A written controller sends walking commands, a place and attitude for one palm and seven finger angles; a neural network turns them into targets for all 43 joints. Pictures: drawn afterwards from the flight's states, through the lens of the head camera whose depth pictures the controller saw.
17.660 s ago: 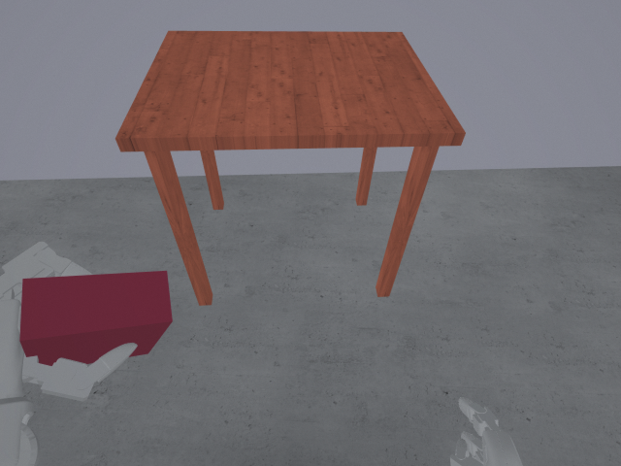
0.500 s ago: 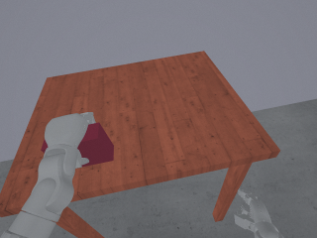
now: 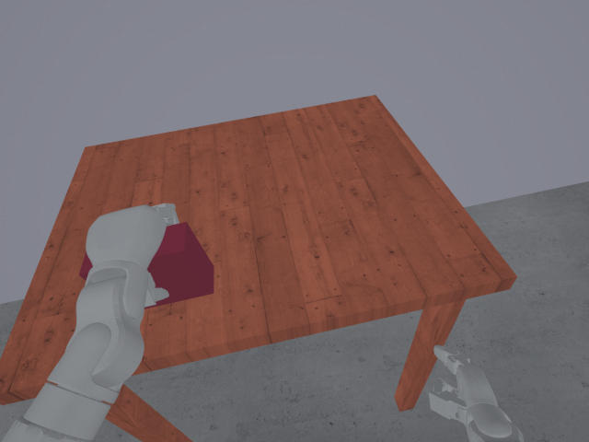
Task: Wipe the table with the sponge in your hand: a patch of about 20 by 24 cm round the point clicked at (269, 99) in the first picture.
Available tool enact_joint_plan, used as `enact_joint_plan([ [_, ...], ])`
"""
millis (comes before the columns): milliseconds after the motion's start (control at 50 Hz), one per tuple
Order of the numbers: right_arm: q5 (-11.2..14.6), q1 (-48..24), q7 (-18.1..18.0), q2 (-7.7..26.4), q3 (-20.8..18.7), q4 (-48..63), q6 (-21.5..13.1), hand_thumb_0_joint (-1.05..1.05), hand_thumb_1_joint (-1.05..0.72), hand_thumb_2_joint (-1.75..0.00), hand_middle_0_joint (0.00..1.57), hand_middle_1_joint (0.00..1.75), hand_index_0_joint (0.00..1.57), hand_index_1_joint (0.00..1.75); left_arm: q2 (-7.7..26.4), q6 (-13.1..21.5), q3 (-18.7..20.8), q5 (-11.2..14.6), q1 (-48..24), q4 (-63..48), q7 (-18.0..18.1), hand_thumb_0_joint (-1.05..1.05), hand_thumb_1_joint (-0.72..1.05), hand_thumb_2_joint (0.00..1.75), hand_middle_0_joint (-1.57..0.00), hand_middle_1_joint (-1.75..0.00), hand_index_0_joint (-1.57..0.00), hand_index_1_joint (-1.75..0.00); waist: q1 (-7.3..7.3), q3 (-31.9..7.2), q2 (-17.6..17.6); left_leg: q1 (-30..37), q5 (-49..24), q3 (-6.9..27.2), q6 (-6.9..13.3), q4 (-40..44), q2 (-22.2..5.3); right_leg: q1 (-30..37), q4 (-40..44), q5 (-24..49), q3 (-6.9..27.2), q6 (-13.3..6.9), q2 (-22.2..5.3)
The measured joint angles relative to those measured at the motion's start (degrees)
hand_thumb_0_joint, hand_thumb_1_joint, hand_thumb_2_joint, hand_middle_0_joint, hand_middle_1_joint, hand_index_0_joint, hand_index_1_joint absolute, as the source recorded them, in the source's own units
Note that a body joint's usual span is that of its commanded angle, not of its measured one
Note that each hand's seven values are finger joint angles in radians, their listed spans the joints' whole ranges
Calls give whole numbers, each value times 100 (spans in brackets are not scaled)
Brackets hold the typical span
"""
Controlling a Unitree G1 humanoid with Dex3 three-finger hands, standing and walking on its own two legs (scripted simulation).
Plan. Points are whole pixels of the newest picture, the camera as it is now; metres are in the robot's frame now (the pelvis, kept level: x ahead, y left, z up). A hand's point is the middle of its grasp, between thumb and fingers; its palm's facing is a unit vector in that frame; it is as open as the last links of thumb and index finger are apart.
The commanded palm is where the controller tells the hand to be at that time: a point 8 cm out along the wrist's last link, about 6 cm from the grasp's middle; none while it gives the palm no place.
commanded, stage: move the sponge above the wiping area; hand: left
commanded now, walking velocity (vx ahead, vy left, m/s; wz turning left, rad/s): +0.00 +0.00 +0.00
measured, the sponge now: (159, 276) +0.29 +0.25 +0.08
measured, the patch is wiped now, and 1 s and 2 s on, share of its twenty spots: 0.00 0.00 0.00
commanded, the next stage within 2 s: lower the sponge onto the table in 0.18 s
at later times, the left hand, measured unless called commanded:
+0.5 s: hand (143, 258) +0.29 +0.26 +0.12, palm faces +0.04 -0.08 -1.00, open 9.4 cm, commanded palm +0.26 +0.25 +0.19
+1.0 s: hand (154, 267) +0.29 +0.25 +0.10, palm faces +0.02 -0.09 -1.00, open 9.4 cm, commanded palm +0.26 +0.25 +0.17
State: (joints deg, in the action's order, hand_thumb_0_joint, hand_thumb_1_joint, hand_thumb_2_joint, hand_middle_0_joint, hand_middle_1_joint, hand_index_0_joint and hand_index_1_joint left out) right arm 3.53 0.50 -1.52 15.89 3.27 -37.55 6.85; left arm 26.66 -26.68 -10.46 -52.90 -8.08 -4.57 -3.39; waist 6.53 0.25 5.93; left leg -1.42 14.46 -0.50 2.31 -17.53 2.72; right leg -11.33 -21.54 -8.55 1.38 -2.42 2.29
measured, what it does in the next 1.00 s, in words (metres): stands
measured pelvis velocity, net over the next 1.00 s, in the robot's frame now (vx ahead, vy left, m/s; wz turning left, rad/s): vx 0.00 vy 0.00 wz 0.00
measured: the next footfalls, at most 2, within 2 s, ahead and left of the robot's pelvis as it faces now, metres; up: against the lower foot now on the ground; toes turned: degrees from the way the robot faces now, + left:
none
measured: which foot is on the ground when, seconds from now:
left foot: down 0.00-1.00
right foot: down 0.00-1.00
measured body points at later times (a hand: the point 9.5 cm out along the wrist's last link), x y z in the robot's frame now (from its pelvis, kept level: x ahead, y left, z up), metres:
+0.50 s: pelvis +0.00 +0.00 +0.00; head +0.00 -0.05 +0.45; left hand +0.28 +0.26 +0.17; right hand +0.25 -0.20 -0.09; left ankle -0.05 +0.09 -0.75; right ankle +0.03 -0.10 -0.75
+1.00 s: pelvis +0.00 +0.00 +0.00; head +0.00 -0.04 +0.45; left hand +0.29 +0.25 +0.15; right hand +0.24 -0.20 -0.09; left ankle -0.05 +0.10 -0.75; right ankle +0.03 -0.10 -0.75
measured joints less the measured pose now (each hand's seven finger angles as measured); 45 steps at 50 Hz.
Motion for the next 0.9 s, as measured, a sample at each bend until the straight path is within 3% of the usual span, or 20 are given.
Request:
enact_joint_plan([
  [240, -9, 48, -66, 2, -41, -98, -93, 2, -90, -89, 20, 30, 20, 30, 19, 197, -90, 17, -105, 58, 84, -1, -45, 105, -80, -140, -81, -140, 37, 43, -3, 34, -20, 50, -16, 29, -6, 58, 52, 15, -44, -13, -2],
  [480, 27, -38, -28, 2, 10, -6, -13, 2, -90, -89, 20, 30, 20, 30, 101, -89, 99, 65, -73, 97, -79, -1, -45, 105, -80, -140, -81, -140, -12, 15, 6, -2, -3, 22, -13, -6, -13, 12, 13, 6, -16, -13, 11],
  [660, -6, 7, -78, 15, -18, -56, -59, 2, -90, -89, 20, 30, 20, 30, 72, 267, -26, 21, -40, 85, -13, -1, -45, 105, -80, -140, -81, -140, 37, 54, -36, 18, -20, 51, -14, 15, -4, 48, 54, 24, -39, -9, -2],
  [900, 3, 33, -31, -19, -11, -69, -49, 2, -90, -89, 20, 30, 20, 30, -84, 111, -62, -19, 21, 176, 84, -1, -45, 105, -80, -140, -81, -140, 0, 18, -7, 2, -21, 35, 6, 24, 5, 32, 71, 34, -18, 10, -6],
])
